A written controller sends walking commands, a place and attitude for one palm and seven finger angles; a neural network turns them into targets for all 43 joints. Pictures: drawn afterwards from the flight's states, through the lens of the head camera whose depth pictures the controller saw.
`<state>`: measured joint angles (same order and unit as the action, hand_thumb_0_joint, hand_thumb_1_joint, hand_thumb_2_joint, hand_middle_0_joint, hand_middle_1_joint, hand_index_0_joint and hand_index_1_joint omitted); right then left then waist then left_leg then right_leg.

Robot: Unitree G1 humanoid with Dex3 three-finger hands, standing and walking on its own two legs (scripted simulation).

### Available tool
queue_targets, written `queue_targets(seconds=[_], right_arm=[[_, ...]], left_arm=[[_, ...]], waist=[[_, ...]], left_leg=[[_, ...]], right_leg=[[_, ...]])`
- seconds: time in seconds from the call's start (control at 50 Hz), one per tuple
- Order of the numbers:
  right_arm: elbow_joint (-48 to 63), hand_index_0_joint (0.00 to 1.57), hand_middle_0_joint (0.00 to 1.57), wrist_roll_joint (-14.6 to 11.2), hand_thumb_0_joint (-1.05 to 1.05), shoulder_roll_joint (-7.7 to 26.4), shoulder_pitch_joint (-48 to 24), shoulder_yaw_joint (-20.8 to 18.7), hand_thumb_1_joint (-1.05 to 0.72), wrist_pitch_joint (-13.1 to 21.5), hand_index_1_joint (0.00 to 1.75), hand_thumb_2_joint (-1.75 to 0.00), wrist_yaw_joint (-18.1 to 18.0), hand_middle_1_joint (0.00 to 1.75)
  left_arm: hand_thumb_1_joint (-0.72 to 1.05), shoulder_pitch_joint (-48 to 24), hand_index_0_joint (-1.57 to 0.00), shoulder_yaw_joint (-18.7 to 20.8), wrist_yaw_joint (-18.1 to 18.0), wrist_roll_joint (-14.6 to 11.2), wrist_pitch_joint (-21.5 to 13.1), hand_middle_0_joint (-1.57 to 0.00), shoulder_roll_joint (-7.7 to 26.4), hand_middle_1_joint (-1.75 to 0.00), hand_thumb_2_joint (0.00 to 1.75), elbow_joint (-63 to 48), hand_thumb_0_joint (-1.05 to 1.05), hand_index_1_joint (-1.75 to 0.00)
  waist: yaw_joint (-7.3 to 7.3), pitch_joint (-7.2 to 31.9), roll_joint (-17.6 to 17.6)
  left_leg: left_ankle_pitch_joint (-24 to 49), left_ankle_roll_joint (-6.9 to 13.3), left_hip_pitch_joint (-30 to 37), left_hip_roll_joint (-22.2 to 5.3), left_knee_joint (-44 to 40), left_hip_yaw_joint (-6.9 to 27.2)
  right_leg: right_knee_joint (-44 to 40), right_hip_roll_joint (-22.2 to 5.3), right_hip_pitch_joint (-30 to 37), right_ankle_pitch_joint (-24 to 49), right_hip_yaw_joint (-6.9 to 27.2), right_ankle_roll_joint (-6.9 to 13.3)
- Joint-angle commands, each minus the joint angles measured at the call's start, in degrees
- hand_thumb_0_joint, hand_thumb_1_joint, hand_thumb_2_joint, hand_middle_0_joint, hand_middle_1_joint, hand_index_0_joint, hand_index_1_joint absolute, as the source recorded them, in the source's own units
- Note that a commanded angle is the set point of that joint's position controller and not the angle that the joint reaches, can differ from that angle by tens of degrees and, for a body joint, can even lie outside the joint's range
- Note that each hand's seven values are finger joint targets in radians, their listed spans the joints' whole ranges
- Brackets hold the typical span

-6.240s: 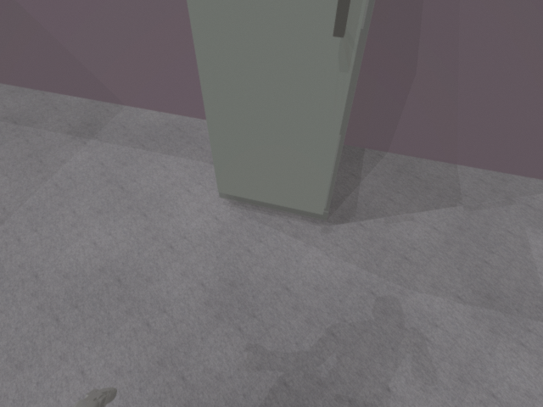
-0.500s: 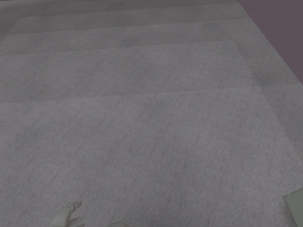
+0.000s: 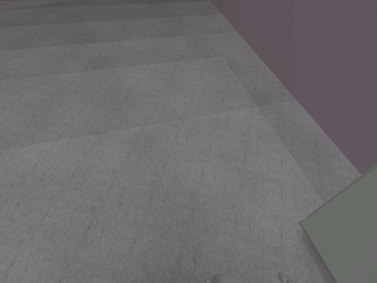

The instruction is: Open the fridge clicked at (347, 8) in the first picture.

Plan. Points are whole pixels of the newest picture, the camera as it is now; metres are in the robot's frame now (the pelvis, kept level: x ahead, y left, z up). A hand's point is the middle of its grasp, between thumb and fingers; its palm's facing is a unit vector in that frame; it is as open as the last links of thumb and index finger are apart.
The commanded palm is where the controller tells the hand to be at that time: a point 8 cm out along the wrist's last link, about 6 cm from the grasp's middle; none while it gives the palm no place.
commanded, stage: turn to face it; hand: right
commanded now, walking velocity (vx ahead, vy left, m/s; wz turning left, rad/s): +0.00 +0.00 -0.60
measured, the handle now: out of the picture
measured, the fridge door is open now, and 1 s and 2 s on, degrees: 0 0 0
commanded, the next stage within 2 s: take the last steps up to it in 1.82 s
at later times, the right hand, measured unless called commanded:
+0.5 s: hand out of the picture +0.02 -0.30 -0.16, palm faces +0.33 +0.91 -0.25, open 7.4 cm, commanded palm none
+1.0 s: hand out of the picture +0.02 -0.23 -0.13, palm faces +0.56 +0.78 -0.28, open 7.3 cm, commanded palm none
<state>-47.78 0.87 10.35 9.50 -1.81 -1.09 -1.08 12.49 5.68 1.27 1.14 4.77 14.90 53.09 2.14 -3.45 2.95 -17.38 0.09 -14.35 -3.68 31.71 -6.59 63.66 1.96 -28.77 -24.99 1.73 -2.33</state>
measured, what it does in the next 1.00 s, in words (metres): steps on the spot, turning right: right foot, then left foot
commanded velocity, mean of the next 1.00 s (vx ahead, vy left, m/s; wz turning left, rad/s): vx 0.00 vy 0.00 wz -0.60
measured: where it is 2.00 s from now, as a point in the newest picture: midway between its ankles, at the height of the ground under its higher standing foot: outside the picture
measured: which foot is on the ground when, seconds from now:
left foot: down 0.00-0.26, up 0.28-0.80, down 0.82-1.00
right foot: up 0.00-0.24, down 0.26-0.82, up 0.84-1.00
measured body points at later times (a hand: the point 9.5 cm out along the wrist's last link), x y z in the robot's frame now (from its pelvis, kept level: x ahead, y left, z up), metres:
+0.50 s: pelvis +0.01 -0.06 +0.01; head +0.05 -0.10 +0.45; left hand +0.18 +0.16 -0.11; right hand +0.01 -0.35 -0.15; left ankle +0.04 +0.11 -0.65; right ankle -0.01 -0.13 -0.73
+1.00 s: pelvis +0.04 -0.01 +0.01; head +0.08 +0.00 +0.45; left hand +0.23 +0.19 -0.15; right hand -0.01 -0.27 -0.11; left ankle +0.09 +0.08 -0.73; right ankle -0.06 -0.11 -0.64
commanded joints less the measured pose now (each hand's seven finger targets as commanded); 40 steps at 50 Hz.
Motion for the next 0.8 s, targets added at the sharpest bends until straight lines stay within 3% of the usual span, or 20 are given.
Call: queue_targets(seconds=[0.0,0.04,0.14,0.16,0.2,0.22,0.24,0.26,0.28,0.3,0.32,0.34,0.38,0.48,0.56,0.64,0.7,0.74,0.76,0.78], right_arm=[[3.4,0.20,0.20,0.6,0.00,11.5,0.0,-2.9,-0.90,1.6,0.30,-0.90,-1.1,0.30],[2.1,0.20,0.20,0.8,0.00,12.5,2.8,-3.2,-0.90,1.4,0.30,-0.90,-0.9,0.30],[0.8,0.20,0.20,1.0,0.00,14.9,5.1,-4.1,-0.90,0.9,0.30,-0.90,-0.6,0.30],[0.6,0.20,0.20,1.0,0.00,15.3,5.1,-4.2,-0.90,0.7,0.30,-0.90,-0.6,0.30],[0.6,0.20,0.20,0.4,0.00,15.3,4.2,-4.6,-0.90,0.3,0.30,-0.90,-0.4,0.30],[1.1,0.20,0.20,-0.1,0.00,14.0,4.6,-4.4,-0.90,0.1,0.30,-0.90,-0.1,0.30],[3.5,0.20,0.20,-0.4,0.00,9.9,3.6,-3.5,-0.90,0.0,0.30,-0.90,0.5,0.30],[5.1,0.20,0.20,0.2,0.00,9.4,-0.5,-2.8,-0.90,-0.5,0.30,-0.90,0.0,0.30],[4.8,0.20,0.20,0.0,0.00,9.2,-3.1,-3.1,-0.90,-0.6,0.30,-0.90,-0.4,0.30],[4.1,0.20,0.20,-0.2,0.00,9.3,-4.3,-3.3,-0.90,-0.4,0.30,-0.90,-0.2,0.30],[3.0,0.20,0.20,-0.2,0.00,9.5,-3.4,-3.4,-0.90,-0.4,0.30,-0.90,0.1,0.30],[1.9,0.20,0.20,0.0,0.00,9.5,-1.5,-3.5,-0.90,-0.3,0.30,-0.90,0.4,0.30],[0.9,0.20,0.20,0.0,0.00,9.4,0.3,-3.5,-0.90,-0.5,0.30,-0.90,0.5,0.30],[1.6,0.20,0.20,-0.1,0.00,9.7,-0.9,-3.3,-0.90,-0.8,0.30,-0.90,0.2,0.30],[3.2,0.20,0.20,-0.2,0.00,9.5,-3.9,-3.1,-0.90,-0.7,0.30,-0.90,0.0,0.30],[4.4,0.20,0.20,-0.4,0.00,8.9,-5.6,-2.8,-0.90,-0.3,0.30,-0.90,-0.2,0.30],[4.6,0.20,0.20,-0.8,0.00,8.3,-3.6,-2.6,-0.90,0.1,0.30,-0.90,-0.4,0.30],[3.8,0.20,0.20,-0.9,0.00,9.2,0.1,-2.7,-0.90,0.6,0.30,-0.90,-0.6,0.30],[3.4,0.20,0.20,-0.9,0.00,10.0,2.2,-3.0,-0.90,1.2,0.30,-0.90,-0.8,0.30],[3.2,0.20,0.20,-0.2,0.00,14.0,4.3,-3.7,-0.90,1.8,0.30,-0.90,-1.2,0.30]], left_arm=[[0.90,-2.5,-0.20,0.4,0.8,0.0,-1.4,-0.20,3.7,-0.30,0.90,-4.8,0.00,-0.30],[0.90,-5.4,-0.20,0.1,0.9,-0.2,-1.4,-0.20,3.1,-0.30,0.90,-5.5,0.00,-0.30],[0.90,-7.3,-0.20,-0.8,1.0,-0.6,-2.3,-0.20,2.6,-0.30,0.90,-6.5,0.00,-0.30],[0.90,-6.7,-0.20,-0.9,0.8,-0.6,-2.5,-0.20,2.7,-0.30,0.90,-6.5,0.00,-0.30],[0.90,-2.3,-0.20,-0.5,0.6,-0.3,-3.0,-0.20,4.3,-0.30,0.90,-5.7,0.00,-0.30],[0.90,1.4,-0.20,0.4,0.6,-0.1,-3.7,-0.20,7.9,-0.30,0.90,-5.1,0.00,-0.30],[0.90,5.3,-0.20,2.2,0.3,0.1,-4.1,-0.20,15.0,-0.30,0.90,-5.1,0.00,-0.30],[0.90,9.5,-0.20,2.5,-0.3,-0.3,-3.8,-0.20,16.5,-0.30,0.90,-3.3,0.00,-0.30],[0.90,8.9,-0.20,2.2,-1.2,-0.3,-4.0,-0.20,15.0,-0.30,0.90,-2.8,0.00,-0.30],[0.90,6.0,-0.20,1.7,-1.7,-0.1,-4.1,-0.20,13.2,-0.30,0.90,-3.7,0.00,-0.30],[0.90,2.4,-0.20,0.9,-1.8,0.1,-4.2,-0.20,11.2,-0.30,0.90,-4.6,0.00,-0.30],[0.90,-0.1,-0.20,0.4,-1.9,0.1,-4.5,-0.20,10.0,-0.30,0.90,-5.4,0.00,-0.30],[0.90,-0.6,-0.20,0.1,-1.9,-0.1,-4.8,-0.20,9.6,-0.30,0.90,-5.5,0.00,-0.30],[0.90,0.9,-0.20,0.4,-1.8,-0.2,-4.6,-0.20,9.8,-0.30,0.90,-5.0,0.00,-0.30],[0.90,2.0,-0.20,0.8,-1.7,0.0,-4.2,-0.20,10.0,-0.30,0.90,-4.5,0.00,-0.30],[0.90,2.5,-0.20,1.2,-1.7,0.2,-3.9,-0.20,10.1,-0.30,0.90,-4.2,0.00,-0.30],[0.90,1.4,-0.20,1.4,-1.8,0.3,-3.6,-0.20,10.1,-0.30,0.90,-4.6,0.00,-0.30],[0.90,-0.2,-0.20,1.5,-1.6,0.0,-3.5,-0.20,9.7,-0.30,0.90,-4.9,0.00,-0.30],[0.90,-0.2,-0.20,1.4,-1.5,-0.4,-3.5,-0.20,8.7,-0.30,0.90,-5.1,0.00,-0.30],[0.90,1.4,-0.20,0.9,-1.1,-1.0,-3.7,-0.20,5.5,-0.30,0.90,-5.3,0.00,-0.30]], waist=[[-1.63,2.1,-13.4],[-3.20,1.9,-12.8],[-4.89,4.9,-16.6],[-4.52,5.2,-16.2],[-1.96,7.7,-13.4],[0.25,10.7,-5.1],[2.50,12.1,14.6],[4.45,13.1,14.4],[4.51,11.9,12.9],[3.50,8.5,10.5],[1.60,6.5,7.4],[-0.05,6.7,5.2],[-0.75,7.4,4.2],[-0.46,6.9,2.8],[0.38,5.9,4.0],[0.71,6.0,4.4],[-0.32,7.2,6.4],[-2.20,8.1,4.7],[-3.41,8.7,2.1],[-3.88,10.9,-8.1]], left_leg=[[19.1,6.2,4.9,-15.4,-12.6,5.8],[21.7,6.2,5.9,-16.0,-12.0,4.5],[29.2,6.1,10.1,-17.5,-7.1,1.3],[30.6,5.5,10.3,-17.5,-5.5,0.6],[27.3,2.2,8.0,-16.4,1.5,-3.2],[20.6,-0.7,-0.3,-14.7,11.4,-4.4],[-12.2,-5.6,-18.3,-5.9,25.3,-5.6],[-22.4,-5.6,-21.4,-4.3,32.6,1.3],[-19.3,-5.2,-23.1,-4.5,36.4,4.8],[-15.3,-5.3,-23.4,-4.6,37.9,5.9],[-11.1,-5.4,-22.0,-4.5,37.7,6.4],[-8.1,-5.6,-20.6,-4.4,37.2,6.0],[-5.6,-6.0,-18.9,-3.6,35.2,6.1],[-3.9,-6.7,-18.6,-2.3,30.6,7.0],[-5.5,-6.6,-17.9,-1.2,25.7,7.6],[-7.4,-5.9,-14.4,0.8,18.6,7.5],[-6.6,-4.9,-7.1,2.8,10.5,7.1],[0.0,-4.5,0.3,3.4,0.6,6.6],[6.3,-4.2,7.4,1.6,-8.6,7.4],[11.1,-1.2,18.1,-9.2,-14.1,16.8]], right_leg=[[1.3,-4.2,-3.3,1.4,-2.4,-2.2],[-4.6,-3.9,-1.4,0.2,-4.2,-2.2],[-18.9,-3.4,3.8,-0.8,-7.8,-1.3],[-22.2,-3.0,5.4,0.3,-8.6,-1.0],[-33.6,-2.8,13.4,9.8,-9.2,-0.2],[-39.9,-6.2,24.6,19.8,-3.9,1.7],[-41.0,-22.4,35.1,42.7,17.5,9.1],[-41.1,-26.8,33.1,49.6,20.8,14.3],[-40.6,-25.0,31.1,48.0,20.3,15.0],[-41.0,-22.4,27.2,44.8,18.3,14.4],[-41.3,-19.4,24.5,43.8,15.0,12.9],[-41.4,-17.5,23.9,43.2,12.1,11.6],[-41.9,-15.4,24.3,44.5,10.0,10.8],[-43.2,-14.8,24.9,40.3,13.8,11.7],[-43.1,-14.6,24.1,37.0,17.8,12.6],[-41.2,-13.6,22.9,39.0,21.1,12.8],[-39.1,-12.3,19.7,42.6,23.0,12.2],[-36.3,-10.3,16.1,40.6,23.0,10.4],[-33.4,-8.2,11.8,34.7,21.6,7.9],[-25.1,-3.4,2.3,18.9,15.2,3.8]])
